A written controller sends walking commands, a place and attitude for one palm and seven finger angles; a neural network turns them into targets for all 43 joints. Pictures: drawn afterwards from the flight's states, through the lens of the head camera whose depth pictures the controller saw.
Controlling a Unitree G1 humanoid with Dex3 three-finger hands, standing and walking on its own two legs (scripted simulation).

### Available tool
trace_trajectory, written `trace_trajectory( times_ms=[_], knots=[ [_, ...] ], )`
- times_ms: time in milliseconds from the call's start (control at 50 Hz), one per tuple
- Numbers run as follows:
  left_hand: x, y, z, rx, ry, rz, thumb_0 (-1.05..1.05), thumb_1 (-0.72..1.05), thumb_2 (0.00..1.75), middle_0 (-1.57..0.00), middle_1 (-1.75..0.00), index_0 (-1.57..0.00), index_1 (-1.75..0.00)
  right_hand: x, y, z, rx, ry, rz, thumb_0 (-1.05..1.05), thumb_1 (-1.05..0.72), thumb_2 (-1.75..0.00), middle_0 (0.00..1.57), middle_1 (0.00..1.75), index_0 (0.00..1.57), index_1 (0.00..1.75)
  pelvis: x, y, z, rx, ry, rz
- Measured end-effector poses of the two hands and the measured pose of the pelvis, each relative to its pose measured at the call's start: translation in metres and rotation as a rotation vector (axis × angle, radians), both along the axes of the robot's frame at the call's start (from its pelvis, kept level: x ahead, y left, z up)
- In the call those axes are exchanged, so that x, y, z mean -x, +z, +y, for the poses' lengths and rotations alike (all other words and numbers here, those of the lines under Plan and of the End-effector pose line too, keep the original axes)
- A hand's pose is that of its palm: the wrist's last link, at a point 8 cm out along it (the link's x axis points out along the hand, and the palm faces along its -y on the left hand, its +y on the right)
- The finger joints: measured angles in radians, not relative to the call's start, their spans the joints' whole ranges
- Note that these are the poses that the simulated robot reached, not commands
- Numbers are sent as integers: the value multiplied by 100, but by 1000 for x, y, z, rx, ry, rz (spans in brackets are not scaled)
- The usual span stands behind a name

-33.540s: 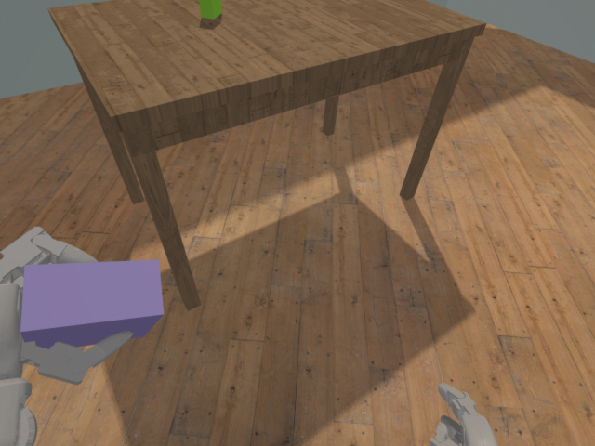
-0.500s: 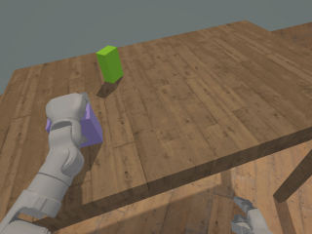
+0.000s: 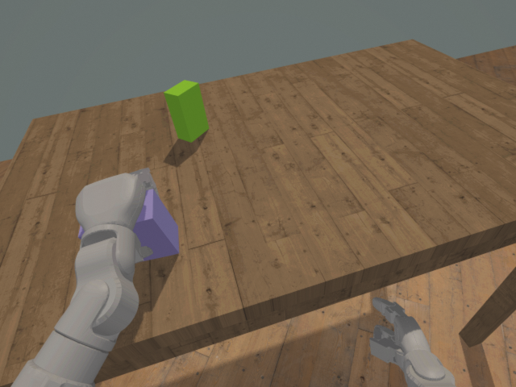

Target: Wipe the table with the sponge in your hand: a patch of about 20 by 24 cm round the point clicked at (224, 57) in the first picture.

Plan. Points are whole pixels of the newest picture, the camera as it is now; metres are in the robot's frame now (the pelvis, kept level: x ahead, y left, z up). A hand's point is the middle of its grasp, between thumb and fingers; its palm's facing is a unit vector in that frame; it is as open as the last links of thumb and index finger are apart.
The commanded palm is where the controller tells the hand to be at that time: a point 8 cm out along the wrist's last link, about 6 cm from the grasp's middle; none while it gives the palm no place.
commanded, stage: wipe back along the middle lane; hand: left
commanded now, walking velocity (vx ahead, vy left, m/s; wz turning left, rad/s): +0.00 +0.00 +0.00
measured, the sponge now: (138, 236) +0.30 +0.24 +0.10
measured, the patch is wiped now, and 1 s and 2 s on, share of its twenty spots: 0.65 0.70 0.80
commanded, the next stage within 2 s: slide across to the third lane in 0.28 s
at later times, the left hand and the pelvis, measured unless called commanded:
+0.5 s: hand (126, 244) +0.25 +0.22 +0.15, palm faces +0.27 -0.23 -0.93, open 9.9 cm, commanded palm +0.20 +0.20 +0.19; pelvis -0.01 +0.01 +0.00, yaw -1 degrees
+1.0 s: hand (189, 233) +0.27 +0.13 +0.16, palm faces +0.20 -0.31 -0.93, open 9.9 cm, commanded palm +0.23 +0.14 +0.22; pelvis -0.03 -0.01 +0.00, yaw -1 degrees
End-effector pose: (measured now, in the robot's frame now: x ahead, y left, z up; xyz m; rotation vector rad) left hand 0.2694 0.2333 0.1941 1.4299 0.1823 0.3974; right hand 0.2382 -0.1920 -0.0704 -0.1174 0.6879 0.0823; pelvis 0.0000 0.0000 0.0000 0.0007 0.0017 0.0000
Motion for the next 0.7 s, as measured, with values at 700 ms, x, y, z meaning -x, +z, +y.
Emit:
trace_trajectory(
  times_ms=[700],
  knots=[
    [56,11,-33,150,-101,-131,1,-49,106,-68,-141,-75,-136,17,7,16,-8,37,-9,2,-91,-90,20,30,19,30,19,-1,4,-2,-4,-60]
  ],
)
